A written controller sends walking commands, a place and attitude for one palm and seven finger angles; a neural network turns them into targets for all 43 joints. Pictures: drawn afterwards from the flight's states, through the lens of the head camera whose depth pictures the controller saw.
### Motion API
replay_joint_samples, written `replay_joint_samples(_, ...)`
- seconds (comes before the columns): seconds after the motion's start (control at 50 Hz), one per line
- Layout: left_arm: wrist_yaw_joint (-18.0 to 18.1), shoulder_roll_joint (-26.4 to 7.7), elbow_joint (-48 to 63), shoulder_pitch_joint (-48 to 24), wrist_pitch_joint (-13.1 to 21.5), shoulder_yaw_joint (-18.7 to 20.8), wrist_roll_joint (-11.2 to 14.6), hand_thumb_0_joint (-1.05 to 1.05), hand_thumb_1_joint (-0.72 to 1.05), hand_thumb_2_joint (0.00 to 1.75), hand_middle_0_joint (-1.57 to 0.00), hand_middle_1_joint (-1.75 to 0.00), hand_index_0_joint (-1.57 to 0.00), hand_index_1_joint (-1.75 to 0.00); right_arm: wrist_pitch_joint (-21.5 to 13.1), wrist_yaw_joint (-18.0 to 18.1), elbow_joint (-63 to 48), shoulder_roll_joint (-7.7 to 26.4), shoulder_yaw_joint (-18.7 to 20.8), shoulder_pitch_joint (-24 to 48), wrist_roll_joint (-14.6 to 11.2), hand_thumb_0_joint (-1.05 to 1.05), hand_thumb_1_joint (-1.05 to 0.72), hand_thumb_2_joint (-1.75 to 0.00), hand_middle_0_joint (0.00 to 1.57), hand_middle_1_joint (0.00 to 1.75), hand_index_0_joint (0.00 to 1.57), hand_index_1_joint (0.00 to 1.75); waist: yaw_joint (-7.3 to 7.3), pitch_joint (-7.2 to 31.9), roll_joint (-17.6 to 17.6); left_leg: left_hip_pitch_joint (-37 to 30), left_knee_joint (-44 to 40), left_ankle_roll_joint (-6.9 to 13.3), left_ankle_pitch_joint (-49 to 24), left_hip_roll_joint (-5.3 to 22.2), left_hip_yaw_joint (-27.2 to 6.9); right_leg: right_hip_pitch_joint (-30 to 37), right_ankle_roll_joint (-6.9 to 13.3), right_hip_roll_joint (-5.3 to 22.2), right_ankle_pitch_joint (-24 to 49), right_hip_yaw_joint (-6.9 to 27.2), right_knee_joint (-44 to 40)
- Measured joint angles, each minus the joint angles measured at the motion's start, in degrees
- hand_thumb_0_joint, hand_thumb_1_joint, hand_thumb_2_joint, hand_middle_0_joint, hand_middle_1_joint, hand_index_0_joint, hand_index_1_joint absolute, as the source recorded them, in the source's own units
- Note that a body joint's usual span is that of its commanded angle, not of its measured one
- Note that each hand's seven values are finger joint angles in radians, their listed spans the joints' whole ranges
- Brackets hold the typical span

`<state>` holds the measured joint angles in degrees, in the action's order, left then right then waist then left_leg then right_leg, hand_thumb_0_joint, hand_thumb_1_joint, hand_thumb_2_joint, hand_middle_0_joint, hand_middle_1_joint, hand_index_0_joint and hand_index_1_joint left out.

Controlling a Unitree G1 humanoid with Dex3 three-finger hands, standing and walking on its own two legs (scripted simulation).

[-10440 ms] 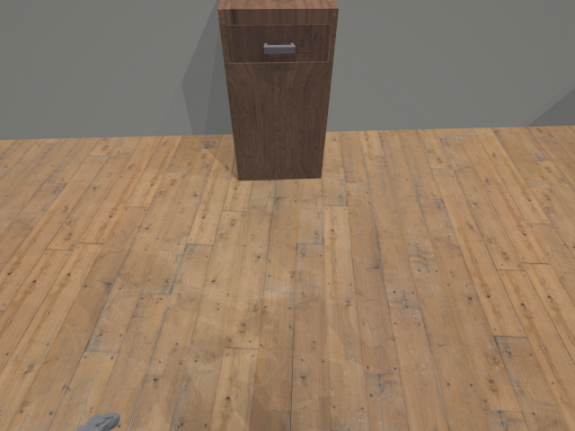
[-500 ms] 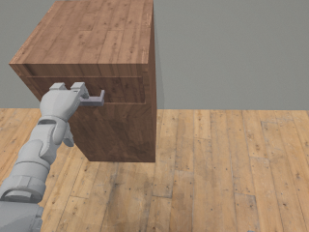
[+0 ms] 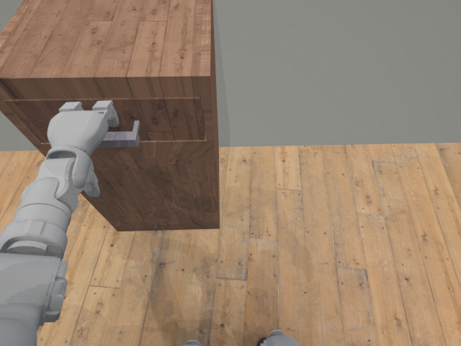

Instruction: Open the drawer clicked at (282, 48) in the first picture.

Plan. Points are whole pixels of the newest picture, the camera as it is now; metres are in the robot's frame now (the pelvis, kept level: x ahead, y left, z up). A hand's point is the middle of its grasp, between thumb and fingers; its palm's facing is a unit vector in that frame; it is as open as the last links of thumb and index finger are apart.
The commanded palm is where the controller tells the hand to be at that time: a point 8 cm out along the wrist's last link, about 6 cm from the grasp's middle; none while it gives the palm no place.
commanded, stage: move the hooked fingers above the handle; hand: left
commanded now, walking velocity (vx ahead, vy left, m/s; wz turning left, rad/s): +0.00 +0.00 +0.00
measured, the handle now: (111, 132) +0.55 +0.26 -0.03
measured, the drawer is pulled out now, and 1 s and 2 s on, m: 0.00 0.00 0.00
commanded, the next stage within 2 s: none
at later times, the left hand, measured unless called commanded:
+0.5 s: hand (102, 141) +0.49 +0.25 +0.02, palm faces -0.12 -0.04 -0.99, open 13.8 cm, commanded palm +0.49 +0.26 +0.08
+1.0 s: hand (108, 132) +0.51 +0.24 +0.02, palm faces -0.04 -0.06 -1.00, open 13.8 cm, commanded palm +0.49 +0.26 +0.08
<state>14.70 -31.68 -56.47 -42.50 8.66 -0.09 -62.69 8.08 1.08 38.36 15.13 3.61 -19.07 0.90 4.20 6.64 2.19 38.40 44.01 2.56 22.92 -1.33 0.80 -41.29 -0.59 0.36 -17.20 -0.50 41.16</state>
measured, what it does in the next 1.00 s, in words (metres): stands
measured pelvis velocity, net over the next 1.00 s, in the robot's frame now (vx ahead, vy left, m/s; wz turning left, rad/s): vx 0.01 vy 0.00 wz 0.00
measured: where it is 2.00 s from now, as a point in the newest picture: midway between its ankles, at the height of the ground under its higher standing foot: outside the picture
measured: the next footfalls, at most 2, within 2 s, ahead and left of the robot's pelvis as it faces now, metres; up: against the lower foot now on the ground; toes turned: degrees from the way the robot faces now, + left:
none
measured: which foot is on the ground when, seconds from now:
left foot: down 0.00-1.00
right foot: down 0.00-1.00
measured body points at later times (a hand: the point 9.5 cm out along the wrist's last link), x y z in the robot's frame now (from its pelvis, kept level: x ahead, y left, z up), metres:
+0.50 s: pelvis +0.01 +0.00 -0.01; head +0.13 +0.00 +0.43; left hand +0.49 +0.25 +0.07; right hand -0.01 -0.28 -0.13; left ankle -0.03 +0.09 -0.71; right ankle +0.02 -0.13 -0.71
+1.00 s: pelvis +0.01 +0.00 -0.01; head +0.13 +0.01 +0.42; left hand +0.51 +0.24 +0.08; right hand +0.02 -0.28 -0.13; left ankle -0.03 +0.09 -0.71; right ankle +0.02 -0.13 -0.71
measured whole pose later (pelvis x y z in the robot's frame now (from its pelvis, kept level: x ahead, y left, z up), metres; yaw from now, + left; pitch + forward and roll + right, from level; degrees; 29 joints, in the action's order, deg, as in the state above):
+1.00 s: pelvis +0.01 +0.00 -0.01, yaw +0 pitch +22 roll -2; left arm 15.8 -34.7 -59.7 -48.4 13.1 2.4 -63.2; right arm 9.1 1.5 38.8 15.3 2.2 -19.4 2.2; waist 7.5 7.9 2.2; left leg 45.3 49.3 2.5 26.0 -0.5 -0.1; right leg -47.3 -0.6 -0.5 -19.4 -1.4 44.6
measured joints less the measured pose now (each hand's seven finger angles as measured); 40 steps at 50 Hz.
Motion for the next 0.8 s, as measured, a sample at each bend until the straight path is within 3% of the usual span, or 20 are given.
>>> replay_joint_samples(0.16,-0.2,-1.5,-3.2,-4.0,1.4,1.3,-0.5,0.0,-0.49,0.3,-0.32,-1.2,-0.32,-1.2,0.2,0.3,0.4,0.1,-0.7,-1.1,0.6,0.0,-0.9,-0.9,0.21,0.3,0.2,0.3,2.18,0.5,-0.2,3.1,2.1,0.0,1.0,0.5,0.0,-2.9,0.0,-0.5,-0.6,0.0,1.5)
replay_joint_samples(0.26,0.1,-3.8,-5.4,-5.9,0.5,3.0,-0.8,0.0,-0.49,0.3,-0.32,-1.2,-0.32,-1.2,0.7,0.2,0.4,0.5,-1.0,-1.6,0.9,0.0,-0.9,-0.9,0.21,0.3,0.2,0.3,3.22,0.7,0.1,5.6,3.6,0.0,1.7,0.9,0.3,-5.5,0.0,-0.9,-0.9,0.3,2.7)
replay_joint_samples(0.34,-1.0,-4.8,-5.8,-5.5,0.1,3.7,-0.4,0.0,-0.49,0.3,-0.32,-1.2,-0.32,-1.2,1.2,0.2,0.6,0.6,-0.9,-2.4,0.9,0.0,-0.9,-0.9,0.21,0.3,0.2,0.3,3.1,0.6,0.4,6.3,3.8,0.0,1.9,1.1,0.6,-6.2,-0.1,-1.1,-0.9,0.5,2.6)
replay_joint_samples(0.44,-2.5,-4.2,-3.4,-3.0,2.2,3.1,0.4,0.0,-0.48,0.3,-0.32,-1.2,-0.32,-1.2,1.5,0.5,1.2,0.3,-0.4,-3.4,0.9,0.0,-0.9,-0.9,0.21,0.3,0.2,0.3,2.38,1.0,0.6,5.7,3.3,0.0,2.1,1.2,0.4,-5.4,-0.1,-1.3,-0.9,0.3,1.8)
replay_joint_samples(0.54,-1.1,-3.6,-1.9,-2.6,4.4,3.6,-0.1,0.0,-0.49,0.3,-0.32,-1.2,-0.32,-1.2,1.6,0.6,1.6,0.1,-0.6,-2.8,1.1,0.0,-0.9,-0.9,0.21,0.3,0.2,0.3,2.51,1.3,0.4,5.6,3.7,0.0,2.5,1.1,-0.2,-5.0,0.0,-1.1,-1.4,-0.2,2.1)
replay_joint_samples(0.66,1.4,-3.9,-3.8,-4.4,1.2,3.5,0.0,0.0,-0.49,0.3,-0.32,-1.2,-0.32,-1.2,1.6,-0.2,1.2,0.3,-0.7,-1.0,1.1,0.0,-0.9,-0.9,0.21,0.3,0.2,0.3,2.47,1.6,0.7,5.9,4.1,0.0,2.7,1.1,-0.2,-5.3,-0.1,-1.1,-1.6,-0.2,2.4)
replay_joint_samples(0.74,-0.3,-3.6,-6.1,-4.9,-1.3,1.8,0.3,0.0,-0.49,0.3,-0.31,-1.2,-0.32,-1.2,1.6,-0.3,0.5,0.3,-0.9,-0.4,0.6,0.0,-0.9,-0.9,0.21,0.3,0.2,0.3,2.12,1.4,0.7,5.1,3.3,0.1,2.3,1.1,-0.1,-4.6,-0.2,-1.1,-1.2,-0.1,1.6)
replay_joint_samples(0.8,-2.4,-3.1,-5.7,-4.2,-0.5,0.8,0.4,-0.01,-0.49,0.3,-0.31,-1.2,-0.32,-1.2,1.5,0.2,0.0,0.0,-1.0,-0.5,0.4,0.0,-0.9,-0.9,0.21,0.3,0.2,0.3,1.97,1.1,0.5,4.4,2.7,0.1,2.1,1.0,-0.2,-3.7,-0.2,-1.1,-1.0,-0.2,0.9)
